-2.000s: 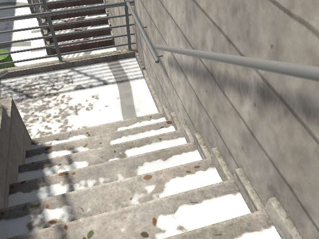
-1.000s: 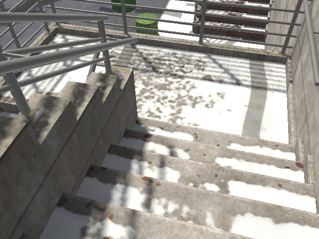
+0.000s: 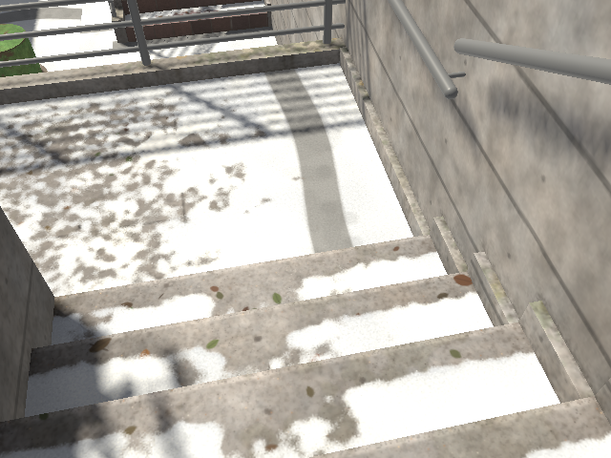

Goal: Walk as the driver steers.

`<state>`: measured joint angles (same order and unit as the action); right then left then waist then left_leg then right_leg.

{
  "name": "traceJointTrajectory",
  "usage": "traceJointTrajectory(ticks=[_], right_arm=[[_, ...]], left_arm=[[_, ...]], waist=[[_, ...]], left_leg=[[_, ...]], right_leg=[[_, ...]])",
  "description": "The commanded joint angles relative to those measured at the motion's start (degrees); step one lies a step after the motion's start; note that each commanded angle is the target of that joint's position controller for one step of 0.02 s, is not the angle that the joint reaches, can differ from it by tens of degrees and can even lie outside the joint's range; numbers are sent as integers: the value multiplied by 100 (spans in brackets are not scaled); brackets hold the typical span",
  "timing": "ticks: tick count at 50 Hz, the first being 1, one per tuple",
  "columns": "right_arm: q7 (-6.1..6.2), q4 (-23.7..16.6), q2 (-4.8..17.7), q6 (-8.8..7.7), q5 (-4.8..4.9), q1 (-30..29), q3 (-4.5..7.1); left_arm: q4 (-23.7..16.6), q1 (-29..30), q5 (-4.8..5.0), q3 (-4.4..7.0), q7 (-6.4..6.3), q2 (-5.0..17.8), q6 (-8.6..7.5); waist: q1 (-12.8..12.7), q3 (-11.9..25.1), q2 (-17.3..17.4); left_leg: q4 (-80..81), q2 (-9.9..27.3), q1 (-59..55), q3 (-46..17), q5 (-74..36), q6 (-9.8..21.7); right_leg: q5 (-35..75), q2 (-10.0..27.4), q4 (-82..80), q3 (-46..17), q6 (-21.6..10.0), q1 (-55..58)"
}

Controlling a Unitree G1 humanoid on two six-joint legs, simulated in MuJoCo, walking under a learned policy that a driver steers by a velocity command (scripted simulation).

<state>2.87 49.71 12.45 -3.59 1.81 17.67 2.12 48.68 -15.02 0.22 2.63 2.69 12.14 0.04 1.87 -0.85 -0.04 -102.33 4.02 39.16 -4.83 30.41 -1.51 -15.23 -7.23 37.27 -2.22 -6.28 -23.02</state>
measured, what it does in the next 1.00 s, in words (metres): goes down: left foot 0.17 m lower, then right foot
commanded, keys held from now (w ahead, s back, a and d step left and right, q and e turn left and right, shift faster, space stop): w+e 0.38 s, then no key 0.04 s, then q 0.58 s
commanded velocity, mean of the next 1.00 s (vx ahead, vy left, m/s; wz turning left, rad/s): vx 0.30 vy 0.00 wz -0.13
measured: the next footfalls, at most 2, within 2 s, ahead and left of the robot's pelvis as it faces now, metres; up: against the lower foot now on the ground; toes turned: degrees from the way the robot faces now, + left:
left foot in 0.38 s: +0.37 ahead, +0.17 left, -0.17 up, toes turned -19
right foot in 0.82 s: +0.45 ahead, -0.07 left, -0.17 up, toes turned -3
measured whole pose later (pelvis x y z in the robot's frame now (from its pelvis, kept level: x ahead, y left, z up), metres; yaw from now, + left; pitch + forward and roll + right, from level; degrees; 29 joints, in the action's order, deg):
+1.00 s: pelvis +0.36 +0.08 -0.16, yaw -2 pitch +3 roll +0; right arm 2.3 38.6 16.2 5.3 1.4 15.2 4.3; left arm 38.8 -5.1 -0.1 1.7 -0.6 10.3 1.6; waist 2.0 0.7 0.9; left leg -70.1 -5.9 31.6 -7.8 31.0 -3.6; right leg -11.6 2.3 31.4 -0.6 0.2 -22.4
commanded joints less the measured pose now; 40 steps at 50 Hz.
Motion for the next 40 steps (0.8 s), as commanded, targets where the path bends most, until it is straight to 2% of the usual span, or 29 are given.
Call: traceJointTrajectory(ticks=[1,3,4,5,7,8,9,11,14,16,17,18,19,20,21,22,23,24,25,26,29,31,32,34,35,36,38,39,40], right_arm=[[166,-583,655,6,-289,61,240],[82,-848,376,-31,-479,-191,183],[-70,-549,428,-78,-356,456,210],[-171,-607,566,-79,-295,335,259],[-308,-1045,787,-151,-162,-793,331],[-332,-1228,681,-189,-296,-1137,282],[-352,-1287,518,-244,-381,-1311,236],[-447,-1510,364,-259,-396,-1470,191],[-473,-1671,424,-102,-246,-1248,204],[-506,-1492,600,-81,-107,-1052,281],[-526,-1303,633,-125,-71,-584,339],[-535,-932,679,-159,-153,271,420],[-559,-484,826,-141,-244,1552,489],[-608,-173,827,-90,-344,2421,433],[-624,-137,963,-6,-109,2281,383],[-652,-161,1271,74,13,2144,461],[-518,32,1339,176,27,1730,442],[-410,-99,531,223,-196,1102,153],[-381,-213,366,158,-447,457,-18],[-391,-222,238,98,-447,77,-141],[-199,-112,400,2,-301,266,-141],[-10,165,182,88,-165,975,-172],[26,199,255,159,-85,1181,-150],[66,113,419,261,-155,1045,-104],[55,12,528,228,-215,931,-67],[44,-188,548,222,-185,713,-29],[64,-363,313,377,-130,867,-52],[96,-412,325,516,-65,1143,-6],[131,-450,361,606,-104,1300,39]], left_arm=[[-687,591,62,71,-114,536,-345],[-563,345,56,164,-385,751,-258],[-520,134,-111,224,-446,971,-201],[-504,-124,-21,250,-435,945,-202],[-203,-1055,195,158,-575,504,-255],[-216,-1068,281,99,-667,305,-227],[-231,-967,237,93,-695,272,-240],[-341,-746,202,145,-714,515,-128],[-415,-898,132,95,-784,427,-12],[-392,-1051,164,85,-925,473,26],[-347,-982,149,87,-962,510,67],[-192,-1066,95,24,-881,327,87],[29,-1204,69,-39,-705,61,30],[262,-1902,163,-80,-468,-347,-86],[116,-2507,386,-54,-411,-114,-219],[12,-2428,438,-21,-482,236,-296],[-433,-1379,501,-29,-618,354,-266],[-552,-390,464,10,-766,500,-65],[-747,295,383,-52,-878,467,76],[-801,146,176,-113,-910,207,124],[-739,-254,-82,15,-770,400,-136],[-1036,543,-251,-129,-654,-110,-141],[-1183,895,-156,-156,-598,-242,-100],[-1411,1109,-8,-207,-511,-382,-22],[-1304,822,-72,-143,-444,-134,-19],[-1312,922,-146,-66,-422,24,7],[-1554,1361,-133,-69,-396,-24,-4],[-1655,1608,5,-105,-397,-83,-30],[-1676,1629,44,-96,-350,-66,-108]], waist=[[366,-156,397],[303,370,-259],[375,896,-343],[232,818,-229],[-245,348,-204],[-256,117,-219],[-305,52,-269],[-376,-34,-488],[-444,-8,-816],[-515,-222,-610],[-260,-226,-489],[50,-46,-289],[535,292,286],[579,900,1647],[109,1034,2678],[38,1249,2669],[-34,772,2160],[65,53,730],[-61,-491,102],[-361,-629,83],[-609,-228,488],[-166,294,550],[-7,436,812],[-221,687,1027],[-319,839,1029],[-333,716,708],[-195,340,617],[-26,-21,605],[11,-64,853]], left_leg=[[2714,358,681,-238,-1841,-171],[3920,174,-484,74,-2704,-322],[3387,-17,-959,97,-3761,-322],[3696,-8,-394,-70,-4270,-253],[4578,92,1488,-770,-4262,-54],[5831,-22,881,-662,-5118,-24],[6230,-181,111,-533,-5695,20],[6735,-393,-847,-279,-5744,67],[7426,-233,-1550,-564,-5283,121],[8295,201,-1326,-897,-5241,236],[8733,267,-1829,-733,-5112,308],[8818,273,-2947,-394,-5183,310],[8102,583,-4579,-623,-5535,360],[6116,966,-6417,-494,-7012,446],[6198,1508,-6598,-1550,-7492,618],[6880,2041,-6295,-2351,-6136,1251],[7970,2129,-5321,-3125,-3446,1596],[8459,1875,-3926,-2896,-2543,1535],[8427,1741,-2340,-2704,-2815,1596],[8298,1362,-1558,-2246,-3502,1475],[7938,296,-1713,-1045,-5274,1059],[8019,124,-2032,-749,-5927,885],[7884,189,-2420,-884,-6312,781],[7672,370,-2692,-1081,-6718,781],[7511,525,-2671,-1261,-6567,862],[7492,493,-2661,-1390,-6348,913],[7316,509,-2889,-1925,-6067,1122],[7364,309,-3203,-1996,-5760,1135],[7326,196,-3288,-2232,-5392,1149]], right_leg=[[1624,1632,-1384,-2199,-1155,-501],[2992,1077,-1070,-1622,-1047,-797],[3342,1157,-771,-1655,-1094,-586],[2793,1092,-639,-1746,-1117,-169],[890,1306,-183,-2775,-1182,1218],[-184,842,-11,-2340,-1032,551],[-582,606,61,-2268,-951,-49],[-947,411,287,-2127,-867,-725],[-901,303,1005,-2343,-699,-457],[-931,449,1784,-2789,-586,414],[-738,373,2355,-2784,-508,400],[-713,85,3288,-2521,-382,-41],[-2036,-306,5072,-2062,-86,-1253],[-4073,-937,7722,-1558,248,-3246],[-3612,-627,9030,-1375,478,-4315],[-3184,-347,9424,-1011,705,-4546],[-2369,45,9117,-401,750,-4826],[-1771,346,8794,-369,723,-4541],[-1240,553,8111,-765,540,-3738],[-1189,629,7604,-764,502,-3303],[955,868,4599,-314,559,-2972],[2291,816,1987,-57,803,-1763],[2253,674,1453,-62,899,-1530],[1995,607,1062,-229,867,-1022],[2525,706,1473,-454,718,-656],[2173,663,1304,-460,659,-748],[1276,605,1070,-438,614,-1101],[250,431,178,-213,708,-1394],[245,438,-210,-245,698,-1022]])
